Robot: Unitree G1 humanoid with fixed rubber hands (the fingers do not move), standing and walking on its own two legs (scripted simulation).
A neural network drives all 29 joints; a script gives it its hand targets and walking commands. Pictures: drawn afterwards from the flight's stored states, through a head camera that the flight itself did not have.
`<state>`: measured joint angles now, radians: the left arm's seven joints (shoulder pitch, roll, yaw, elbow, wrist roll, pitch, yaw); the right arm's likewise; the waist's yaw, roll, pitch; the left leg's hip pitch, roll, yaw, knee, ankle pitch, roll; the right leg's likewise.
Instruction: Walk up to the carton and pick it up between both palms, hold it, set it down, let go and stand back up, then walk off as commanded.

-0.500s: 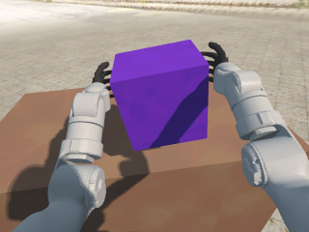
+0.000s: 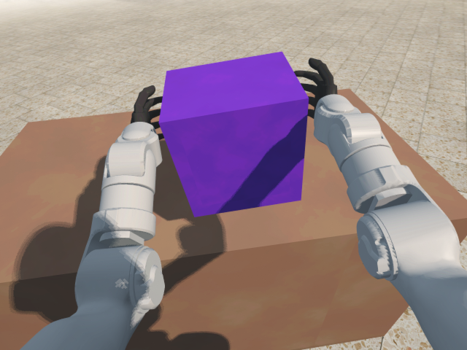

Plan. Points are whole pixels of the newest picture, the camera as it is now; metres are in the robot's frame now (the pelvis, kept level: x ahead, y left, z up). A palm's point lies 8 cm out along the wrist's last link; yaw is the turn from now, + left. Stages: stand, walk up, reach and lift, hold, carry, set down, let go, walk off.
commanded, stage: set down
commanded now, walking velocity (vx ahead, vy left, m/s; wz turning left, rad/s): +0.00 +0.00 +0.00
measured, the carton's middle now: (236, 138) +0.44 +0.02 +0.19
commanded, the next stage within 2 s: none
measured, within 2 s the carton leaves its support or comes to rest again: neither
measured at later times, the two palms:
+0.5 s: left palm (151, 135) +0.40 +0.17 +0.22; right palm (326, 106) +0.44 -0.13 +0.25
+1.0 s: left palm (152, 144) +0.41 +0.17 +0.20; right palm (317, 111) +0.46 -0.12 +0.23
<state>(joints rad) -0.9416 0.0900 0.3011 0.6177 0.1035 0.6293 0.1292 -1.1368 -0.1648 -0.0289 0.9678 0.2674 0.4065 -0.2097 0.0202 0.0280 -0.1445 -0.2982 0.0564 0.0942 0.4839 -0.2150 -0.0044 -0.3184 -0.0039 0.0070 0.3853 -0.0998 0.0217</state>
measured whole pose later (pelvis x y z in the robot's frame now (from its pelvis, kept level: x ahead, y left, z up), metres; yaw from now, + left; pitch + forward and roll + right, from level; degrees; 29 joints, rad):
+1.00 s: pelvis +0.01 -0.01 +0.00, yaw +0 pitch +2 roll -1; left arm -0.94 0.01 0.31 0.62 0.12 0.59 0.20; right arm -1.14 -0.23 -0.03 1.05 0.27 0.29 -0.12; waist 0.09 0.03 -0.09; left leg -0.29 0.06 0.09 0.47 -0.22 0.00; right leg -0.32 0.01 0.01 0.39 -0.11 0.01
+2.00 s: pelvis +0.02 -0.02 +0.00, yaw +0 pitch +3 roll -1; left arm -0.84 -0.07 0.37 0.62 0.13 0.46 0.24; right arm -1.14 -0.22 -0.03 1.19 0.16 0.16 -0.05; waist 0.16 0.03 -0.05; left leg -0.28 0.08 0.09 0.45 -0.22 -0.02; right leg -0.32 0.02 0.00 0.39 -0.12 -0.01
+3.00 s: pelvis +0.02 -0.02 +0.00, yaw +0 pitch +4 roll +0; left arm -0.78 -0.16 0.47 0.62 0.23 0.34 0.21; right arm -1.08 -0.19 -0.13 1.22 0.00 0.06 0.00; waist 0.17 0.03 -0.06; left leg -0.30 0.08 0.09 0.45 -0.22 -0.02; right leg -0.34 0.02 0.00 0.39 -0.12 -0.01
